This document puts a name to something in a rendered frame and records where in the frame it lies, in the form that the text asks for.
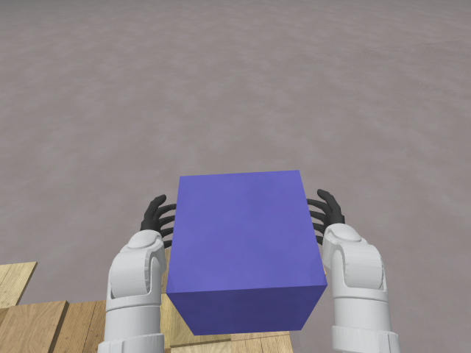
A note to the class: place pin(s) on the robot right hand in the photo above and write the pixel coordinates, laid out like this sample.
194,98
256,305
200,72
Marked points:
332,213

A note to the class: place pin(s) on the robot left hand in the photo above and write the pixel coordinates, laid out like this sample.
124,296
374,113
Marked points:
153,213

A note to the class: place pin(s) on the robot right forearm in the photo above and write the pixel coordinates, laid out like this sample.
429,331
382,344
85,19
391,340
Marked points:
359,289

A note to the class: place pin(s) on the robot left forearm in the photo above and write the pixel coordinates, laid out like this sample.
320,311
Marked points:
132,323

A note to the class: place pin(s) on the carton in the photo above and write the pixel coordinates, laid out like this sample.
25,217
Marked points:
244,256

